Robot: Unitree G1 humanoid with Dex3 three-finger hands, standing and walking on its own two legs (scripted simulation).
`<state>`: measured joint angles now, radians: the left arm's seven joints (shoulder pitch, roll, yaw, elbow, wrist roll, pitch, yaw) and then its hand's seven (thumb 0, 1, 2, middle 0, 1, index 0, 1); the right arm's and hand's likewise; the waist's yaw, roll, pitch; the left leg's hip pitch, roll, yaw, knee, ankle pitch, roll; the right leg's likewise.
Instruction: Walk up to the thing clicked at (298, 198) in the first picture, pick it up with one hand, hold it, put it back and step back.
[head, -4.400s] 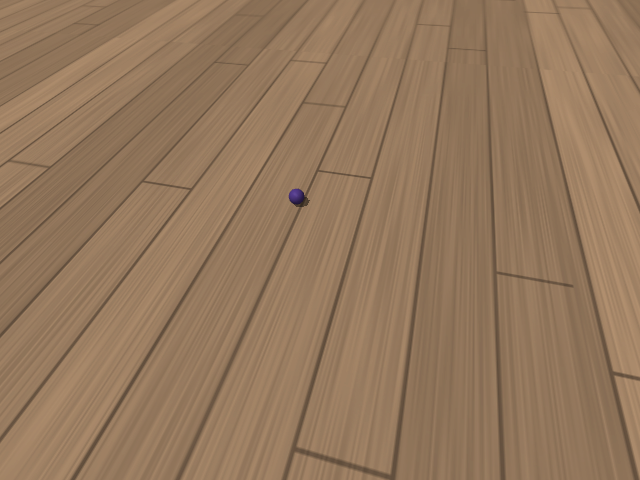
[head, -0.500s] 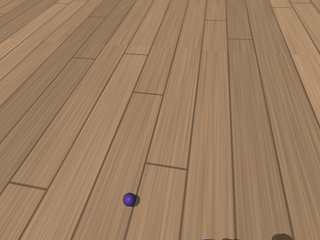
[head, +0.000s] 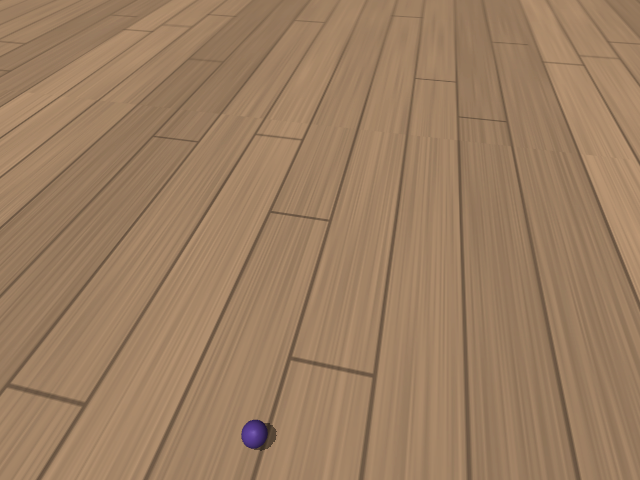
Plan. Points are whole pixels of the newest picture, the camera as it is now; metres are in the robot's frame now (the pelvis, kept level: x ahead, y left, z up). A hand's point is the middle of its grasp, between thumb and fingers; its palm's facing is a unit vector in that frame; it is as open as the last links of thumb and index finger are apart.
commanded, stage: walk up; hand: left
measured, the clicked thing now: (254, 433) +0.42 +0.23 -0.73
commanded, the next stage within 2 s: stand in 1.00 s
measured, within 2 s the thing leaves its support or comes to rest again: neither
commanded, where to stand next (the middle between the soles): +0.04 -0.01 m, yaw +0 degrees
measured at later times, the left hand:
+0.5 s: hand out of the picture +0.09 +0.24 -0.14, palm faces -0.01 -0.94 -0.33, open 7.4 cm
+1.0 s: hand out of the picture +0.12 +0.23 -0.14, palm faces -0.02 -0.94 -0.33, open 7.4 cm
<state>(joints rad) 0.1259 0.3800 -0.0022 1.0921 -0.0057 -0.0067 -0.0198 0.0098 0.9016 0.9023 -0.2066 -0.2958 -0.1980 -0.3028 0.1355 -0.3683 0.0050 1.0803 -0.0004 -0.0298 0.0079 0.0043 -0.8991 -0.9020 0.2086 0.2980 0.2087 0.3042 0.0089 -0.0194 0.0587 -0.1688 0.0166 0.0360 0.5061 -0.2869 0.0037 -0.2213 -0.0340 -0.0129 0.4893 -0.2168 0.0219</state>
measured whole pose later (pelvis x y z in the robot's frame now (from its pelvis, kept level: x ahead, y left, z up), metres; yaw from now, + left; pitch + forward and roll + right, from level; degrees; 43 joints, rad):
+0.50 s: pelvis +0.01 -0.01 +0.01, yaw +0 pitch -2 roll +0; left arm 0.08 0.34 0.01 1.17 0.01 -0.01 -0.02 0.01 0.90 0.90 -0.21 -0.30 -0.20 -0.30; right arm 0.08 -0.36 0.00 1.16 -0.01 -0.02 0.01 0.00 -0.90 -0.90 0.21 0.30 0.21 0.30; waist 0.00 0.01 0.04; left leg -0.07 0.02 0.03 0.33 -0.21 -0.01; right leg -0.14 -0.02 -0.02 0.35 -0.17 0.01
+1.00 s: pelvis +0.02 -0.01 +0.01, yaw +0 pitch -2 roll +0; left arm 0.07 0.33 0.02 1.15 0.01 0.00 -0.01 0.01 0.90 0.90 -0.21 -0.30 -0.20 -0.30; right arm 0.11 -0.35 0.00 1.15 -0.01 -0.01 0.00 0.00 -0.90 -0.90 0.21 0.30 0.21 0.30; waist -0.01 0.01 0.04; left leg -0.06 0.03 0.04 0.32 -0.22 -0.02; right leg -0.13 -0.02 -0.01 0.35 -0.18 0.01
